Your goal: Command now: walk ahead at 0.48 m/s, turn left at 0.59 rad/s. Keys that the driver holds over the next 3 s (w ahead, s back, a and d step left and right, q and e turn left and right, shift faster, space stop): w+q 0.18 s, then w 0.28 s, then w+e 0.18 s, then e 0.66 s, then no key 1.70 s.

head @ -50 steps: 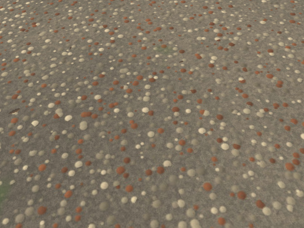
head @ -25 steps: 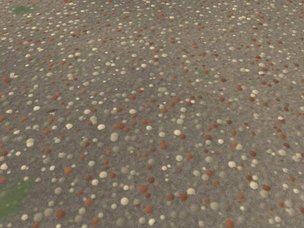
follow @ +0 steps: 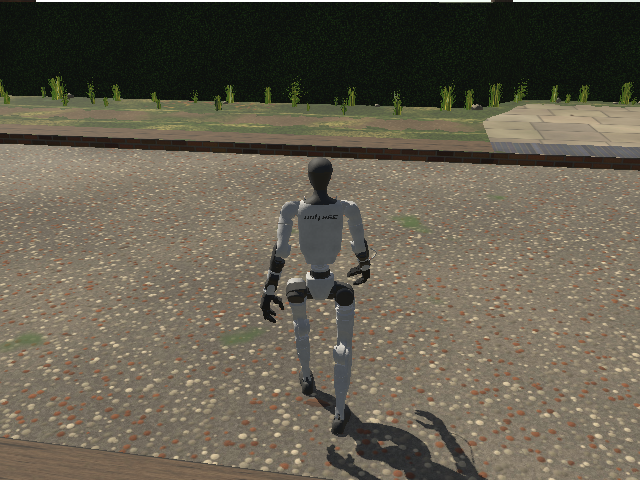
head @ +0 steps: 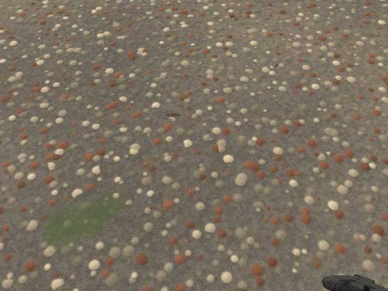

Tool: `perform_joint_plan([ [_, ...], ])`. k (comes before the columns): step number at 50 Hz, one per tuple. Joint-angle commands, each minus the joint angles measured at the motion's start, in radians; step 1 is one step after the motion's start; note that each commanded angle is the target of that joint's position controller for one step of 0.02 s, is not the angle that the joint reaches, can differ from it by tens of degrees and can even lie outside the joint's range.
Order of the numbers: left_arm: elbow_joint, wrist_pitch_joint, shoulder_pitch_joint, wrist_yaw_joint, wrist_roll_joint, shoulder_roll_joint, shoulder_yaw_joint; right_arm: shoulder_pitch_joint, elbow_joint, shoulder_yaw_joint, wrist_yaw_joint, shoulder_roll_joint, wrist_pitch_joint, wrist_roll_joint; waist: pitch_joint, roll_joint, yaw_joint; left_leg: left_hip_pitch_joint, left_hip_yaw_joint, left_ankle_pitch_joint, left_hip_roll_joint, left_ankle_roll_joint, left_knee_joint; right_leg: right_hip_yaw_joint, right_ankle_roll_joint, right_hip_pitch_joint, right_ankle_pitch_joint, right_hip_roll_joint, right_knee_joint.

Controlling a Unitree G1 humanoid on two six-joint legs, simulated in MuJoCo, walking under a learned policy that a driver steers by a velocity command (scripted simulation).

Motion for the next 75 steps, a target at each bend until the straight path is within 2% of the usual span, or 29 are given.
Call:
perform_joint_plan([
  [1,-0.056,0.010,-0.001,0.006,-0.001,0.197,0.037,0.371,0.056,-0.062,-0.032,-0.161,-0.019,-0.013,-0.233,-0.063,-0.212,0.555,-0.067,-0.078,-0.035,0.101,-0.097,0.014,-0.090,-0.253,0.960,-0.196,0.594],
  [2,-0.123,0.007,0.031,-0.017,-0.008,0.069,0.011,0.379,0.043,-0.087,-0.048,-0.267,-0.018,-0.010,-0.332,0.184,-0.150,0.858,-0.560,-0.197,0.288,0.220,-0.142,0.024,-0.034,-0.673,0.058,-0.049,0.957],
  [3,-0.171,-0.006,-0.071,-0.023,-0.008,0.158,0.032,0.412,0.024,-0.090,-0.054,-0.290,-0.002,0.019,-0.404,0.121,-0.188,0.872,-0.901,-0.177,0.375,0.278,-0.303,0.236,-0.029,-0.797,-0.064,0.051,1.110],
  [5,-0.194,-0.026,-0.163,-0.027,-0.014,0.148,0.024,0.313,0.043,-0.071,-0.070,-0.211,-0.004,0.031,-0.139,-0.001,-0.130,0.628,-0.604,0.028,0.300,0.213,-0.335,0.275,-0.048,-0.846,0.139,-0.053,0.990],
  [7,-0.178,-0.005,-0.126,-0.024,0.016,0.138,0.025,0.242,0.036,-0.054,-0.078,-0.156,-0.022,0.037,-0.075,-0.027,-0.050,0.443,-0.462,0.242,0.200,0.167,-0.355,0.284,-0.030,-0.718,0.152,-0.088,0.872],
  [9,-0.178,0.031,-0.102,-0.030,0.031,0.126,0.024,0.252,0.038,-0.047,-0.076,-0.146,-0.042,0.046,-0.088,-0.018,-0.023,0.389,-0.413,0.332,0.163,0.169,-0.365,0.277,-0.005,-0.666,0.138,-0.088,0.815],
  [12,-0.199,0.053,-0.165,-0.041,0.030,0.108,0.020,0.310,0.056,-0.046,-0.072,-0.158,-0.058,0.043,-0.052,0.000,-0.036,0.354,-0.368,0.301,0.136,0.145,-0.412,0.245,0.018,-0.710,0.235,-0.089,0.702],
  [18,-0.261,0.052,-0.373,-0.052,0.019,0.109,0.014,0.456,0.106,-0.033,-0.078,-0.146,-0.066,0.042,-0.015,0.031,-0.117,0.503,-0.349,0.398,0.132,0.058,-0.422,0.230,0.006,-0.825,0.456,-0.067,0.457],
  [23,-0.316,0.042,-0.521,-0.062,0.009,0.100,-0.002,0.533,0.138,-0.021,-0.094,-0.141,-0.066,0.028,0.023,0.038,-0.161,0.620,-0.344,0.509,0.159,0.059,-0.396,0.193,-0.033,-0.832,0.452,-0.016,0.304],
  [26,-0.314,0.032,-0.479,-0.061,0.001,0.111,-0.002,0.499,0.146,-0.019,-0.103,-0.161,-0.070,0.016,0.017,0.057,-0.114,0.648,-0.288,0.713,0.185,0.039,-0.353,0.168,-0.093,-0.699,0.370,0.029,0.213],
  [28,-0.258,0.027,-0.304,-0.044,-0.005,0.148,0.015,0.477,0.153,-0.021,-0.105,-0.179,-0.074,0.007,-0.075,0.075,-0.035,0.655,-0.243,1.001,0.179,0.012,-0.166,0.148,-0.139,-0.476,0.287,0.101,0.190],
  [29,-0.208,0.021,-0.145,-0.033,-0.002,0.164,0.026,0.458,0.153,-0.021,-0.104,-0.183,-0.073,0.008,-0.152,0.053,0.042,0.607,-0.204,0.989,0.155,-0.003,0.023,0.152,-0.167,-0.291,0.327,0.108,0.124],
  [30,-0.171,0.016,0.022,-0.019,0.018,0.217,0.042,0.452,0.129,-0.011,-0.102,-0.159,-0.079,0.013,-0.256,-0.008,0.106,0.426,-0.174,0.711,0.120,-0.017,0.289,0.336,-0.223,-0.040,0.260,-0.048,0.121],
  [31,-0.157,0.020,0.073,-0.021,0.031,0.329,0.072,0.561,0.111,0.002,-0.089,-0.071,-0.081,0.043,-0.353,-0.257,0.039,0.050,-0.101,-0.070,-0.087,-0.082,0.703,0.873,-0.402,0.220,0.263,-0.326,0.058],
  [32,-0.154,0.032,-0.011,-0.038,-0.019,0.254,0.059,0.506,0.107,-0.012,-0.089,-0.153,-0.087,0.005,-0.304,-0.136,0.014,-0.077,-0.198,-0.268,-0.068,-0.062,0.773,1.025,-0.401,0.159,0.234,-0.310,-0.061],
  [33,-0.179,0.034,-0.127,-0.041,-0.026,0.214,0.049,0.420,0.080,-0.011,-0.086,-0.151,-0.091,0.008,-0.133,-0.083,-0.028,-0.115,-0.208,-0.180,-0.007,-0.067,0.749,0.838,-0.381,-0.004,0.323,-0.287,-0.064],
  [35,-0.180,0.023,-0.171,-0.041,-0.016,0.154,0.032,0.349,0.056,-0.005,-0.084,-0.129,-0.088,0.009,-0.042,0.001,-0.061,-0.056,-0.189,-0.146,0.039,-0.092,0.671,0.629,-0.342,-0.188,0.787,-0.202,-0.060],
  [39,-0.151,0.007,-0.139,-0.038,-0.024,0.185,0.036,0.370,0.032,0.006,-0.084,-0.091,-0.037,0.004,-0.100,-0.047,-0.111,0.039,-0.156,-0.143,0.036,-0.158,0.520,0.458,-0.301,-0.289,1.152,-0.110,-0.044],
  [46,-0.157,0.053,-0.060,-0.021,-0.023,0.207,0.048,0.172,-0.045,0.015,-0.093,-0.096,-0.005,0.018,-0.132,-0.100,-0.045,0.006,-0.142,0.022,0.021,-0.185,0.275,0.485,-0.208,-0.268,1.041,-0.053,0.012],
  [50,-0.171,0.078,-0.039,-0.009,-0.009,0.218,0.058,0.095,-0.073,0.018,-0.102,-0.113,-0.009,0.029,-0.109,-0.113,-0.015,-0.014,-0.172,-0.031,0.003,-0.175,0.178,0.581,-0.217,-0.200,0.974,-0.077,0.064],
  [53,-0.199,0.092,-0.084,-0.005,-0.002,0.231,0.067,0.128,-0.073,0.016,-0.111,-0.132,-0.023,0.039,-0.093,-0.129,-0.034,0.075,-0.200,-0.093,-0.016,-0.149,0.034,0.666,-0.203,-0.198,0.908,-0.074,0.117],
  [55,-0.227,0.094,-0.164,-0.005,-0.017,0.231,0.068,0.226,-0.053,0.013,-0.121,-0.142,-0.041,0.032,-0.089,-0.120,-0.100,0.276,-0.210,0.046,-0.005,-0.122,-0.212,0.683,-0.141,-0.283,0.768,-0.014,0.195],
  [56,-0.252,0.088,-0.149,-0.008,-0.033,0.182,0.055,0.278,-0.053,-0.001,-0.134,-0.203,-0.050,0.017,-0.158,0.003,-0.098,0.445,-0.342,0.206,0.171,-0.077,-0.261,0.613,-0.093,-0.365,0.569,0.043,0.351],
  [57,-0.263,0.090,-0.020,-0.003,-0.037,0.115,0.042,0.229,-0.081,-0.014,-0.137,-0.289,-0.034,0.025,-0.203,0.238,-0.015,0.586,-0.613,0.654,0.435,0.054,-0.238,0.410,-0.050,-0.553,-0.128,0.222,0.554],
  [58,-0.234,0.107,0.013,0.007,-0.004,0.202,0.059,0.285,-0.068,-0.014,-0.130,-0.242,-0.014,0.043,-0.258,0.197,-0.043,0.557,-0.684,0.735,0.490,0.158,-0.221,0.325,-0.040,-0.594,-0.277,0.198,0.739],
  [59,-0.220,0.118,-0.030,0.005,0.005,0.226,0.068,0.266,-0.080,0.004,-0.127,-0.175,-0.007,0.042,-0.194,0.082,-0.037,0.502,-0.579,0.654,0.426,0.146,-0.231,0.342,-0.032,-0.608,-0.197,0.157,0.819],
  [60,-0.219,0.128,-0.074,-0.005,0.003,0.219,0.070,0.211,-0.091,0.014,-0.127,-0.135,-0.002,0.038,-0.135,0.044,-0.030,0.433,-0.454,0.545,0.348,0.104,-0.254,0.340,-0.017,-0.603,-0.116,0.130,0.831],
  [63,-0.234,0.153,-0.108,-0.036,-0.011,0.197,0.062,0.172,-0.101,0.009,-0.131,-0.149,0.002,0.018,-0.105,0.142,-0.025,0.372,-0.270,0.469,0.235,0.054,-0.279,0.304,0.024,-0.585,0.004,0.116,0.844],
  [75,-0.273,0.157,-0.207,-0.039,-0.016,0.143,0.011,0.247,-0.048,-0.021,-0.090,-0.205,0.015,0.014,-0.121,0.170,-0.069,0.320,-0.232,0.228,0.269,0.080,-0.257,0.217,-0.034,-0.356,0.027,0.097,0.294],
])
Next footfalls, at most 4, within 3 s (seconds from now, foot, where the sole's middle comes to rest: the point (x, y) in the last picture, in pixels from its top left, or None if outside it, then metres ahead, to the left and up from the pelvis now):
0.02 left None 0.17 0.07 -0.76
0.60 right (221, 263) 0.52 -0.02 -0.76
1.12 left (174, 222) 0.66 0.15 -0.76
1.56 right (227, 259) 0.53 -0.04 -0.76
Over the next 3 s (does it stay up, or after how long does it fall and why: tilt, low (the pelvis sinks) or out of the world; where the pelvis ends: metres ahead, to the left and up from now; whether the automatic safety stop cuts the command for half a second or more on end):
stays up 0.52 0.08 0.02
